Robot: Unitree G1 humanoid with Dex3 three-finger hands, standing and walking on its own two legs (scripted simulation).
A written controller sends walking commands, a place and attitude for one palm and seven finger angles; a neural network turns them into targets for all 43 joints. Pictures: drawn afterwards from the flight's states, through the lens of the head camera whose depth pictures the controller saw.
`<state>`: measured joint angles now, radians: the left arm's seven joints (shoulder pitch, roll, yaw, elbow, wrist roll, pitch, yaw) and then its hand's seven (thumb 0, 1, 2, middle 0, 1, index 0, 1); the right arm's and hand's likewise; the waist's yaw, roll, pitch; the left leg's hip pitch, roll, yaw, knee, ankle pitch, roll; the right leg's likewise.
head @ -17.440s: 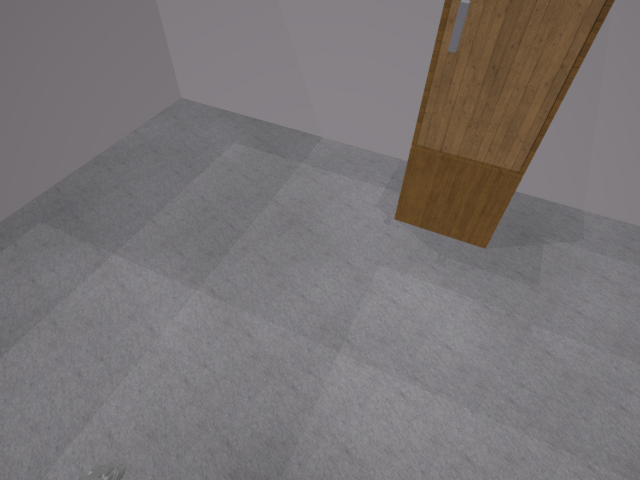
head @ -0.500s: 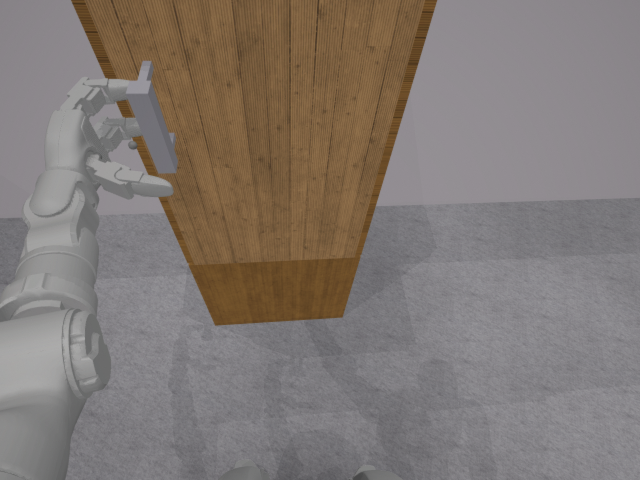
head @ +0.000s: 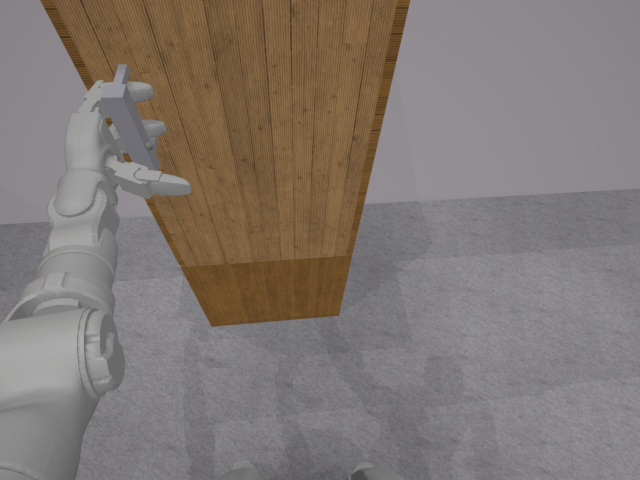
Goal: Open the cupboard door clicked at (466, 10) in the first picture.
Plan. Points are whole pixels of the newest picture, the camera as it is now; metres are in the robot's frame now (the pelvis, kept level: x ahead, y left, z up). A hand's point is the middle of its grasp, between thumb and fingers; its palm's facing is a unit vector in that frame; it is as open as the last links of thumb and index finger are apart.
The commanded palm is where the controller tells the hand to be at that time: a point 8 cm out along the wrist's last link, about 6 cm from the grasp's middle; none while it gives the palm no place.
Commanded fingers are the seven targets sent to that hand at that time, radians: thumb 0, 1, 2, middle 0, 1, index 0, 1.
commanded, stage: slide the fingers in behind the handle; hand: left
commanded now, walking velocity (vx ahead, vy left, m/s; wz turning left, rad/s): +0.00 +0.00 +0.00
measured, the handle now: (136, 122) +0.55 +0.20 +0.12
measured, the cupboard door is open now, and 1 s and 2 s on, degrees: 0 0 23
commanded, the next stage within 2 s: close the thumb around the handle in 0.50 s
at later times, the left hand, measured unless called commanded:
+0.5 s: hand (151, 145) +0.50 +0.17 +0.12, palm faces +0.05 -1.00 -0.01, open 14.0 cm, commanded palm +0.48 +0.21 +0.12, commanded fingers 0.00 -0.50 0.30 -0.30 -1.20 -0.30 -1.20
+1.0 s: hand (151, 145) +0.50 +0.18 +0.12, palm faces +0.06 -1.00 -0.01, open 9.5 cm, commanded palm +0.48 +0.21 +0.12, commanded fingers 0.00 0.68 0.80 -0.38 -1.33 -0.38 -1.33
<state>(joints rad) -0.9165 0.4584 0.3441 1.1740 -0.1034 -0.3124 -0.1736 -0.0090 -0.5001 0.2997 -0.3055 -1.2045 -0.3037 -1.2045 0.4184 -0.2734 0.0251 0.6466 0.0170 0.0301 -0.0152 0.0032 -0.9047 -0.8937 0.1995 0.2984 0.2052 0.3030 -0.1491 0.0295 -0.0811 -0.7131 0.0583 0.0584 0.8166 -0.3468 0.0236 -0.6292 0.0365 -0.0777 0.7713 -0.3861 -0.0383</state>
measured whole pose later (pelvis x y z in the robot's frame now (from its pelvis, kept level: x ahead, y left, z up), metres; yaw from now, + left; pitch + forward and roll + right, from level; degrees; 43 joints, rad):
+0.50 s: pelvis +0.01 +0.00 +0.00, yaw +1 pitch +14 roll -2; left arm -0.91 0.42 0.31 1.16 -0.12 -0.33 -0.15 -0.01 -0.50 0.30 -0.30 -1.20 -0.30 -1.20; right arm 0.40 -0.27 0.02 0.66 0.01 0.03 0.00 0.00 -0.91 -0.89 0.20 0.30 0.20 0.30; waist -0.13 0.03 -0.09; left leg -0.71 0.05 0.05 0.82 -0.35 0.02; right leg -0.62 0.03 -0.09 0.77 -0.40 -0.04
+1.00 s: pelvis +0.00 +0.00 +0.00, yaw +1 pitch +15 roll -2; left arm -0.96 0.42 0.28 1.19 -0.11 -0.34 -0.13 0.00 0.15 0.58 -0.35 -1.27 -0.35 -1.27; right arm 0.40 -0.27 0.02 0.67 0.01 0.02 0.00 0.00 -0.90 -0.89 0.20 0.30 0.20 0.30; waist -0.13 0.03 -0.08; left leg -0.74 0.04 0.04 0.83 -0.35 0.03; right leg -0.64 0.02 -0.09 0.78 -0.40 -0.03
